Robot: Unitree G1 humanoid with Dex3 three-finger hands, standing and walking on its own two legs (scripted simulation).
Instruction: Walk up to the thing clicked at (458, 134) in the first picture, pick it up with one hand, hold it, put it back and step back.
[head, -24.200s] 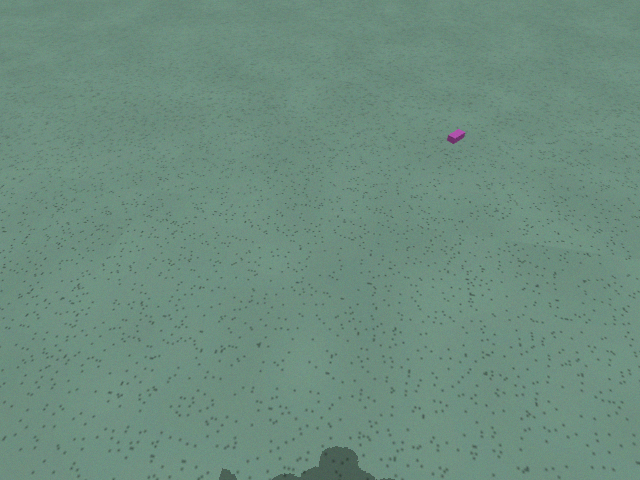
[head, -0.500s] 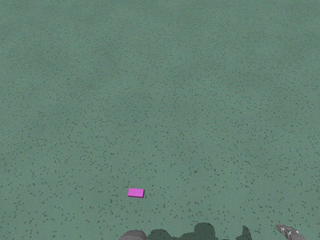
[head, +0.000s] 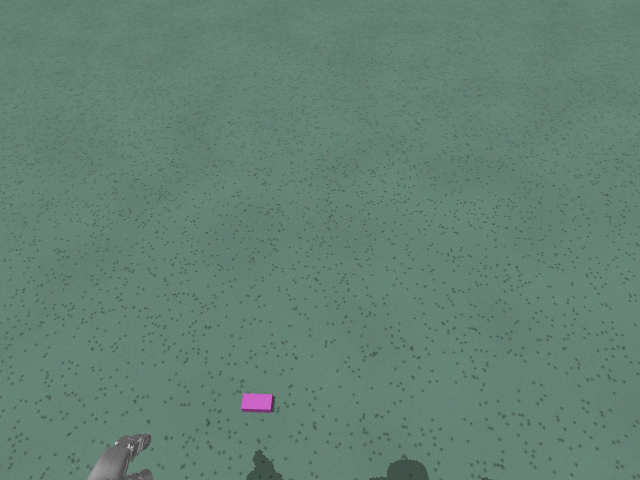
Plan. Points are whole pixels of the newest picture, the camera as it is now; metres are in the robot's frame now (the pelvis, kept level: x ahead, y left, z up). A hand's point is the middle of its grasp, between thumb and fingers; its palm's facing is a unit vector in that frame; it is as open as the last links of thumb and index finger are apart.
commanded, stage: walk up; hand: left
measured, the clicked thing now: (257, 403) +0.41 +0.24 -0.75
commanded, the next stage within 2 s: stand in 1.32 s
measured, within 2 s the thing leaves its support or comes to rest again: neither
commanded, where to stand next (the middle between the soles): +0.03 +0.01 m, yaw +0 degrees
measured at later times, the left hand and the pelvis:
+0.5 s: hand out of the picture +0.05 +0.27 -0.15, palm faces +0.00 -0.95 -0.32, open 7.4 cm; pelvis -0.01 +0.02 +0.01, yaw +0 degrees
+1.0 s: hand out of the picture +0.06 +0.28 -0.15, palm faces +0.00 -0.94 -0.34, open 7.4 cm; pelvis -0.01 +0.02 +0.01, yaw +0 degrees
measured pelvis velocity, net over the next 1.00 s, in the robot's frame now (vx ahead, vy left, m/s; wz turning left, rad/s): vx -0.01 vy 0.02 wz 0.00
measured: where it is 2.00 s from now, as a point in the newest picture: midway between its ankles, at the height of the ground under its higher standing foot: outside the picture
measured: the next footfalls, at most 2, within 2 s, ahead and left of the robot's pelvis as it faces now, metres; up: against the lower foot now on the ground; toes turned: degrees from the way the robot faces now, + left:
none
